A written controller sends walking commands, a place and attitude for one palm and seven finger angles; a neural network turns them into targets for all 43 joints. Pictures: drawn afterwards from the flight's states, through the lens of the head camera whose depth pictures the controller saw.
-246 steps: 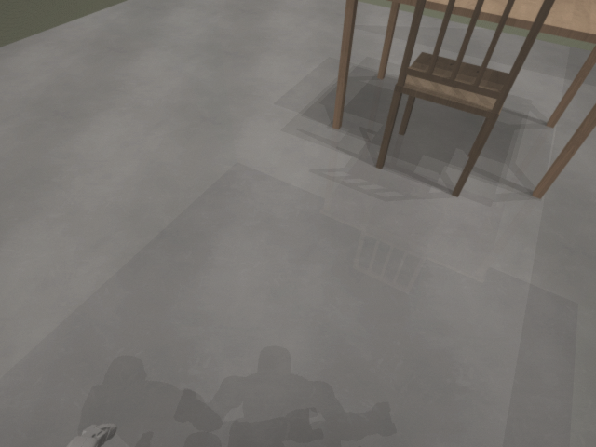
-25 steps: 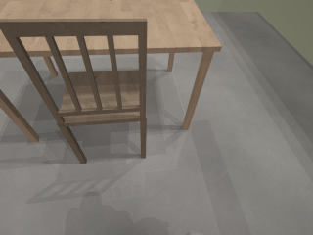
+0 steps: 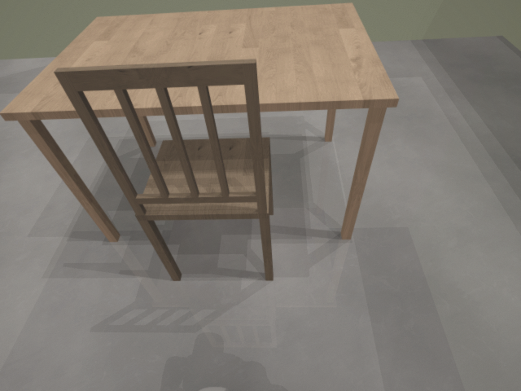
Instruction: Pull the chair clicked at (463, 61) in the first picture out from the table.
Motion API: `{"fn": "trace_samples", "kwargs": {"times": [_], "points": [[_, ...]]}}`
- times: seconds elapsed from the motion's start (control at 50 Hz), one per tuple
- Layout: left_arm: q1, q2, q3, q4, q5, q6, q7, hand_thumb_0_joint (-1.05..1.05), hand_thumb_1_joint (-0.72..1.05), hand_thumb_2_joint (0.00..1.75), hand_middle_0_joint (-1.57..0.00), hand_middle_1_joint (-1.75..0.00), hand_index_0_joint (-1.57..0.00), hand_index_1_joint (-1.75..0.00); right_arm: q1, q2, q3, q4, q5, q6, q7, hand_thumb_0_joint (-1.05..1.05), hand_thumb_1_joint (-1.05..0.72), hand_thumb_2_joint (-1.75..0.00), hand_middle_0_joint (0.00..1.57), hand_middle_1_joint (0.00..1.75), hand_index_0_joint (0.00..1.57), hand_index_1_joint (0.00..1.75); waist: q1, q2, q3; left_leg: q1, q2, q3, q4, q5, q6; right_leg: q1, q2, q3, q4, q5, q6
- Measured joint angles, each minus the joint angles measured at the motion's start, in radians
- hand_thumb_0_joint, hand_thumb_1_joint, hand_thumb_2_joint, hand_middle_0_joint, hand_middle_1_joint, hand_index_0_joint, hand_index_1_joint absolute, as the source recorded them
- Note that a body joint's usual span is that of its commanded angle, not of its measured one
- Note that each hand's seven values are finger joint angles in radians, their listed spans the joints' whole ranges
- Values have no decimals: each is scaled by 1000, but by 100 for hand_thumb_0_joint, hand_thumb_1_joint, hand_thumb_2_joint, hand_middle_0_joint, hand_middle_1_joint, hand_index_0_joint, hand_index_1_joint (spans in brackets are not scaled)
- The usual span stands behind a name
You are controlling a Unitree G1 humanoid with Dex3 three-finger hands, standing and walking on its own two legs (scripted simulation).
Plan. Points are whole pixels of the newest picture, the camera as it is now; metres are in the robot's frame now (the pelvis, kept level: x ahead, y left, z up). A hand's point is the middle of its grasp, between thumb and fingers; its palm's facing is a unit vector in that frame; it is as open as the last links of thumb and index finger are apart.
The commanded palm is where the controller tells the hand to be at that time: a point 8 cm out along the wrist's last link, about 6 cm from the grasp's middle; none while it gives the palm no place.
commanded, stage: take the last steps up to it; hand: left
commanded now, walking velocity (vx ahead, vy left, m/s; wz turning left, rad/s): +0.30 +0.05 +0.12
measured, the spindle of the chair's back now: (180, 149) +0.68 +0.25 -0.05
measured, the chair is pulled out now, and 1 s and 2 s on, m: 0.00 0.00 0.00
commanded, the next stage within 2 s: come to a stop and stand still in 0.70 s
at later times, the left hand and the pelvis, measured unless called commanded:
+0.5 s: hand out of the picture +0.03 +0.25 -0.18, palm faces +0.10 -0.98 -0.16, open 7.4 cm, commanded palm none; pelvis +0.09 +0.08 +0.00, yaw +2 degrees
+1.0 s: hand (162, 306) +0.31 +0.24 -0.17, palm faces +0.06 -0.97 -0.22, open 7.2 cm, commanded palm none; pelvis +0.24 +0.06 -0.01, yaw +2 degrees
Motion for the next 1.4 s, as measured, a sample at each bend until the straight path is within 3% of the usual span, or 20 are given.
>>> {"fn": "trace_samples", "kwargs": {"times": [0.16, 0.26, 0.32, 0.36, 0.4, 0.44, 0.48, 0.6, 0.74, 0.78, 0.86, 0.9, 0.98, 1.08, 1.1, 1.14, 1.2, 1.3, 1.4], "points": [[99, 16, -1, 62, 8, -34, -17, 0, 92, 90, -20, -30, -20, -30, -7, 10, 12, 24, -5, -13, 17, 1, -91, -89, 19, 30, 19, 29, 42, -20, -11, 51, 38, 30, -182, 21, 16, 63, -9, -48, -88, 20, 13], [178, 30, 4, 136, 12, -23, -21, 1, 91, 90, -20, -30, -20, -30, -39, 30, 23, 14, -1, -29, 22, 1, -91, -89, 19, 30, 19, 29, 71, -44, -14, 88, 36, 63, -330, 17, 40, 89, -25, -53, -98, 2, 41], [220, 37, 9, 177, 7, -8, -23, 1, 91, 90, -20, -30, -20, -30, -47, 42, 34, 0, 1, -58, 19, 1, -91, -89, 19, 30, 19, 30, 76, -54, -15, 163, 29, 97, -492, 60, 48, 88, -36, -50, -42, -45, 66], [233, 39, 10, 199, 2, 7, -26, 1, 91, 90, -20, -30, -20, -30, -50, 55, 39, -7, -3, -83, 9, 0, -91, -89, 20, 30, 19, 30, 69, -67, -8, 178, 18, 109, -503, 99, 65, 35, -52, -22, 106, -134, 52], [223, 40, 9, 212, 6, 25, -27, 1, 91, 90, -20, -30, -20, -30, -34, 73, 47, -8, -2, -98, -2, 0, -91, -89, 20, 30, 20, 30, 61, -81, -4, 198, 8, 128, -490, 68, 77, -63, -43, 37, 343, -199, 30], [199, 41, 11, 212, 7, 26, -31, 1, 91, 90, -20, -30, -20, -30, -2, 87, 48, 0, 3, -108, -18, 0, -92, -89, 20, 30, 20, 30, 47, -85, -7, 242, -3, 137, -537, 61, 83, -157, -37, 62, 516, -160, 22], [161, 41, 14, 197, 8, 18, -34, 1, 91, 90, -20, -30, -20, -30, 32, 84, 41, 16, 8, -119, -35, -1, -94, -89, 20, 30, 20, 30, 34, -87, -6, 291, -18, 141, -604, 80, 83, -229, -40, 72, 583, -95, 27], [14, 42, 17, 127, 3, 3, -30, 1, 91, 90, -20, -30, -20, -30, 135, 88, 53, 96, 9, -123, -41, -1, -94, -89, 20, 30, 20, 30, 15, -87, 7, 407, -45, 135, -723, 88, 90, -337, -42, 76, 494, 5, 43], [-111, 30, 14, 63, 1, -5, -30, 1, 91, 90, -20, -30, -20, -30, 204, 103, 52, 151, -1, -104, -36, 0, -92, -89, 20, 30, 20, 30, -34, -55, 36, 474, -30, 136, -661, -26, 60, -263, -6, 52, 210, 40, 4], [-124, 29, 13, 51, 3, -28, -29, 1, 91, 90, -20, -30, -20, -30, 221, 108, 52, 162, 5, -100, -33, 0, -92, -89, 20, 30, 20, 30, -37, -42, 40, 446, -9, 131, -538, -98, 49, -205, 14, 41, 136, 87, -1], [-128, 12, 5, 48, -5, -53, -17, 0, 91, 90, -20, -30, -20, -30, 176, 108, 47, 159, 18, -78, -34, 0, -91, -89, 20, 30, 20, 30, -34, -11, 61, 219, 7, 47, -29, -158, 51, -167, 42, 17, 155, 25, -18], [-115, 1, -2, 60, -5, -42, -5, 0, 91, 90, -20, -30, -20, -30, 140, 104, 45, 139, 18, -69, -39, 1, -91, -89, 20, 30, 20, 30, -31, -6, 54, 135, 14, 36, 23, -134, 38, -132, 49, 16, 103, 42, -13], [-96, -1, 2, 76, -3, -12, 16, -1, 93, 90, -20, -30, -20, -30, 63, 101, 42, 88, 22, -52, -43, 0, -91, -89, 20, 30, 19, 30, -22, -8, 37, 63, 29, 34, -154, -78, 13, -103, 47, 22, 44, 60, -7], [-76, 14, 8, 79, 1, 20, 13, 0, 93, 90, -20, -30, -20, -30, -4, 71, 29, 59, 16, -30, -43, 2, -95, -89, 20, 30, 20, 30, 3, -18, 46, 93, 23, 38, -369, 34, 0, -93, 35, 33, 73, 34, 18], [-68, 18, 11, 80, 0, 25, 12, 0, 92, 90, -20, -30, -20, -30, -10, 65, 27, 53, 16, -32, -40, 2, -95, -89, 20, 30, 20, 30, 5, -22, 47, 116, 23, 41, -423, 87, 4, -95, 33, 35, 91, 23, 26], [-58, 36, 17, 84, -4, 40, 11, 0, 92, 90, -20, -30, -20, -30, -22, 70, 27, 45, 13, -37, -38, 1, -95, -89, 20, 30, 19, 30, 14, -59, 54, 133, 3, 61, -442, 128, 50, -100, 13, 52, 124, 2, 40], [-45, 55, 21, 92, -7, 62, 14, 0, 92, 90, -20, -30, -20, -30, -33, 83, 38, 28, 6, -46, -43, 1, -94, -89, 20, 30, 19, 30, 22, -82, 52, 147, -5, 74, -481, 127, 80, -142, 27, 101, 269, -159, 42], [-19, 70, 22, 100, -4, 64, 9, 1, 91, 90, -20, -30, -20, -30, -65, 98, 51, 19, 7, -45, -54, 0, -93, -89, 20, 30, 20, 30, 29, -84, 46, 158, -5, 74, -578, 190, 85, -172, 50, 152, 463, -190, 57], [9, 71, 18, 110, -2, 78, 1, 1, 91, 90, -20, -30, -20, -30, -87, 98, 46, 7, 7, -45, -51, 0, -92, -89, 20, 30, 20, 30, 19, -69, 41, 155, 7, 80, -622, 226, 77, -111, 39, 144, 380, -223, 72]]}}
